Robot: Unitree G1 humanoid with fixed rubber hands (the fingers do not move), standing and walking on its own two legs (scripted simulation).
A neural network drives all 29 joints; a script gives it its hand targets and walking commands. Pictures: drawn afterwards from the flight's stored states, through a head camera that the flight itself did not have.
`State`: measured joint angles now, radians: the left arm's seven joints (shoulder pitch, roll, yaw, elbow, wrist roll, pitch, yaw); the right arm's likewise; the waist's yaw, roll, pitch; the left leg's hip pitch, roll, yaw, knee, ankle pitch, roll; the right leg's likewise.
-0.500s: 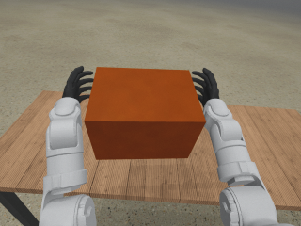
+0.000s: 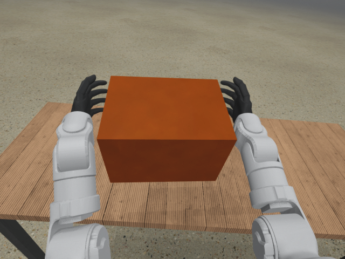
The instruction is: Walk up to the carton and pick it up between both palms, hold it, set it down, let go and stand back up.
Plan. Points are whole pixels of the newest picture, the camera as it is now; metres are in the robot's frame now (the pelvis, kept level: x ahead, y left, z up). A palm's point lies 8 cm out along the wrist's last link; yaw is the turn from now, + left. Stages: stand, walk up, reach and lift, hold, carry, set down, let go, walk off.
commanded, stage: hold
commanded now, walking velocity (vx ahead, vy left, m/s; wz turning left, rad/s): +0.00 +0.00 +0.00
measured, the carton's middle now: (164, 130) +0.35 +0.00 +0.16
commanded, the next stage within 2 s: none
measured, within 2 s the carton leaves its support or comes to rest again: neither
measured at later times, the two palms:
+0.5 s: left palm (83, 112) +0.34 +0.18 +0.21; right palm (240, 113) +0.35 -0.17 +0.21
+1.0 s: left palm (83, 113) +0.34 +0.18 +0.21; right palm (241, 114) +0.35 -0.17 +0.21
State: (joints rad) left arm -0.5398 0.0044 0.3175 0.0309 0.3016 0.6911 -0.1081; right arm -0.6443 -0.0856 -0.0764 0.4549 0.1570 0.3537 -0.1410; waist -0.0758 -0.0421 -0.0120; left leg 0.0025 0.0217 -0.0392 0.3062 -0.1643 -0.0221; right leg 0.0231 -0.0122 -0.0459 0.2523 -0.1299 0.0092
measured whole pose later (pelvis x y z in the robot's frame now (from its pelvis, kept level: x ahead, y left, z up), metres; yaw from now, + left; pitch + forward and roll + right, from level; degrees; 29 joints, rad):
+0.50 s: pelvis +0.00 +0.00 +0.00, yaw +0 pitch -8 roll +0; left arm -0.56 0.00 0.33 0.07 0.31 0.69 -0.12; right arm -0.66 -0.08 -0.09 0.48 0.14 0.36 -0.14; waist -0.07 -0.04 -0.02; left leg 0.00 0.02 -0.03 0.29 -0.15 -0.02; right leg 0.02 -0.01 -0.05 0.25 -0.13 0.01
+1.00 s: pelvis +0.00 +0.00 +0.00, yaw +0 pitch -9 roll -1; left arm -0.54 0.00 0.32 0.02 0.31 0.70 -0.11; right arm -0.63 -0.08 -0.08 0.45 0.16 0.35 -0.14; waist -0.08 -0.04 -0.01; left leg 0.01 0.02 -0.03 0.30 -0.16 -0.02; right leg 0.03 -0.01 -0.05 0.25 -0.13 0.01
